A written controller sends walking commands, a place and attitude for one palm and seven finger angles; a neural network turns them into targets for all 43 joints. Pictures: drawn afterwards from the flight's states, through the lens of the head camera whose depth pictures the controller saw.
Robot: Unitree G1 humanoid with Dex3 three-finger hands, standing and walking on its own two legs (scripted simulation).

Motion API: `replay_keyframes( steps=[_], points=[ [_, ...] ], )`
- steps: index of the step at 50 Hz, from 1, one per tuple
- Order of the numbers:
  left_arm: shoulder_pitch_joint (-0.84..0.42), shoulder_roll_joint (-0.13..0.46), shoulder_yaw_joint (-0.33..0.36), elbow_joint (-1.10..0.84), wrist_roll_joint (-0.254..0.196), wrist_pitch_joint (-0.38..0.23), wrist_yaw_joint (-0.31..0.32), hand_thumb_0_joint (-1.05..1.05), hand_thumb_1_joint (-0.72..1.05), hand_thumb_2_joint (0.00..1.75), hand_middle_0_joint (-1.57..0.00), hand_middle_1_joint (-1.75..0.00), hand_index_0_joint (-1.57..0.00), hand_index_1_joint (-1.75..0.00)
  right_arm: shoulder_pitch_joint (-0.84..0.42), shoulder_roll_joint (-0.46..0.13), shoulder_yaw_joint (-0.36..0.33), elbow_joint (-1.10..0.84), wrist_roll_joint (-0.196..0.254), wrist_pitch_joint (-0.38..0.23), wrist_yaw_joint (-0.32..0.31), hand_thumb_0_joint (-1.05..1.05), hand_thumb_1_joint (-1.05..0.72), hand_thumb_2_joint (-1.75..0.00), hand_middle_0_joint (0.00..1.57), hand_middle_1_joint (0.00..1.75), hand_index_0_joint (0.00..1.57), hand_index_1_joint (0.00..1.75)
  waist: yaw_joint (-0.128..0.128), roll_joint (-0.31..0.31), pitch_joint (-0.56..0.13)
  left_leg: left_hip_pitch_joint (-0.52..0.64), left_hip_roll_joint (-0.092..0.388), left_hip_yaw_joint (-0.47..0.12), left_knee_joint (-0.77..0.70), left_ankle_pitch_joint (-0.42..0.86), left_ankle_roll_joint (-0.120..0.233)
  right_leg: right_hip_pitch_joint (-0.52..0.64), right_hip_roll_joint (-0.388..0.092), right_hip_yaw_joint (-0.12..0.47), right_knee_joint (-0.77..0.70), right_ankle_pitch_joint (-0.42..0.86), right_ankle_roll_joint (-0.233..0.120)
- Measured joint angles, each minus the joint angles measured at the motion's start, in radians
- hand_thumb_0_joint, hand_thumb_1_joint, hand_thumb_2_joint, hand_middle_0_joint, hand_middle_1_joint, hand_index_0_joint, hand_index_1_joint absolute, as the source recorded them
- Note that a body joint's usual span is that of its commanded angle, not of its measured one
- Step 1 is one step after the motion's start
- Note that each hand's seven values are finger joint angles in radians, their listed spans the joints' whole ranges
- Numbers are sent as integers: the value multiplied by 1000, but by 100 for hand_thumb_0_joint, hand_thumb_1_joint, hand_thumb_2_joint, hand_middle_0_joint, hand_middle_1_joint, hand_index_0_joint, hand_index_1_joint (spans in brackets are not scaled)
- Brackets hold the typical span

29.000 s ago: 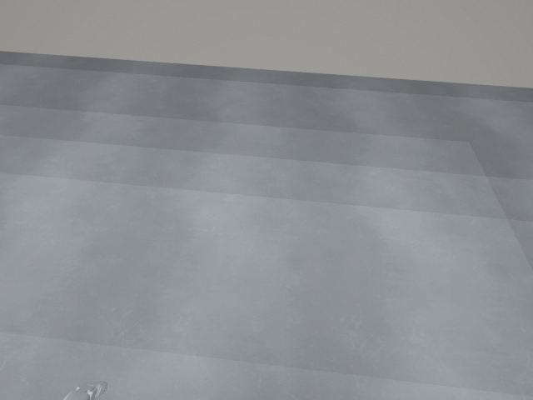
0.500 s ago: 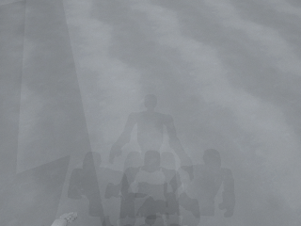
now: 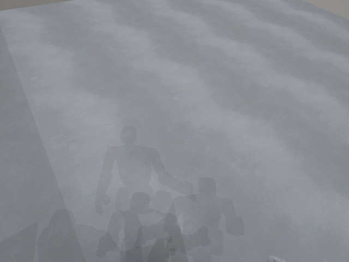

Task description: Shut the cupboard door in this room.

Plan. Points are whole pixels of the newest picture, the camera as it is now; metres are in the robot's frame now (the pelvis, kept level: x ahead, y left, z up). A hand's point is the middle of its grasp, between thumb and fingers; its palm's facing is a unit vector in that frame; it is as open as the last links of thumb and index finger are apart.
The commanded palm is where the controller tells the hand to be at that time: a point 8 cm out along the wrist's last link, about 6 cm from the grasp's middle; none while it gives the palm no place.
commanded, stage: walk around to get in front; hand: left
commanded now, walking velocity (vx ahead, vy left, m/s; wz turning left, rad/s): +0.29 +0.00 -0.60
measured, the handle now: out of the picture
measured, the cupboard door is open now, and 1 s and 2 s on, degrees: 92 92 92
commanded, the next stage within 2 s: walk to a spot facing it in 1.14 s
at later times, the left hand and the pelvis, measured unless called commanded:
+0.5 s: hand (165, 185) +0.37 +0.05 -0.18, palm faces -0.41 -0.89 -0.17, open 7.4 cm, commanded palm none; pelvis +0.16 -0.07 -0.02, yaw -20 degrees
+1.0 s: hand (163, 176) +0.40 +0.06 -0.17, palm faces -0.34 -0.92 -0.18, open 7.4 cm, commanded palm none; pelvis +0.36 -0.12 +0.00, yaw -27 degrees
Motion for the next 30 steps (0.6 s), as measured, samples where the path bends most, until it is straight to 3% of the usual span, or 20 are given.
replay_keyframes(
  steps=[2,5,10,13,17,21,23,24,25,28,30],
  points=[
    [9,4,8,17,8,11,-8,0,90,90,-20,-30,-20,-29,27,6,6,-1,-3,-9,-1,1,-90,-89,20,30,20,30,-5,6,-6,33,17,29,-7,-20,27,-78,-17,-57,199,-33,8],
    [11,13,20,20,17,10,-24,1,90,90,-20,-30,-20,-29,83,21,11,22,-3,-17,-6,0,-90,-89,20,30,20,30,-8,9,-11,113,34,68,-96,-13,27,-180,-68,-118,401,72,28],
    [-10,17,30,11,18,8,-27,1,91,90,-20,-30,-20,-29,173,53,10,80,3,-30,-13,1,-90,-90,20,30,20,30,-11,7,-1,214,51,140,-194,-13,17,-294,-135,-138,493,207,56],
    [-39,11,29,13,18,14,-26,1,91,90,-20,-30,-20,-29,219,72,8,115,3,-34,-15,1,-90,-90,20,30,20,30,-23,2,13,260,59,187,-214,-38,4,-329,-160,-155,459,239,64],
    [-100,-9,19,13,18,18,-30,1,91,90,-20,-30,-20,-29,271,90,1,158,-4,-34,-14,1,-90,-90,20,30,20,30,-52,6,43,316,73,243,-220,-82,-21,-321,-173,-208,297,245,56],
    [-176,-31,3,-5,16,2,-31,1,91,90,-20,-30,-20,-29,311,94,-7,192,-8,-29,-11,1,-90,-90,20,30,20,30,-88,21,78,361,101,294,-189,-148,-63,-260,-139,-260,85,196,10],
    [-202,-36,-3,-21,16,-23,-29,1,91,90,-20,-30,-20,-29,331,94,-10,209,-4,-23,-7,1,-90,-90,20,30,20,30,-92,28,88,364,132,314,-104,-197,-82,-195,-101,-287,-23,189,-23],
    [-206,-33,-6,-28,17,-42,-28,1,91,90,-20,-30,-20,-29,344,97,-11,218,1,-17,-3,1,-90,-90,20,30,20,30,-89,20,87,342,151,310,-1,-215,-85,-146,-89,-296,-82,229,-44],
    [-212,-34,-6,-32,16,-64,-22,0,91,90,-20,-30,-20,-29,340,95,-11,226,9,-8,1,1,-90,-89,20,30,20,30,-80,24,92,289,172,265,158,-207,-75,-144,-76,-295,-63,251,-65],
    [-207,-34,-14,-30,-4,-89,-4,0,91,90,-20,-30,-20,-29,266,87,-12,220,21,16,-1,1,-90,-89,20,30,20,30,-87,23,113,56,130,53,641,-193,-52,-113,-55,-281,-6,169,-94],
    [-183,-38,-19,-14,-9,-90,7,0,91,90,-20,-30,-20,-29,203,79,-15,198,13,15,-3,1,-90,-89,20,30,20,30,-84,25,106,-74,118,0,754,-117,-45,-59,-40,-265,-53,162,-85]
  ],
)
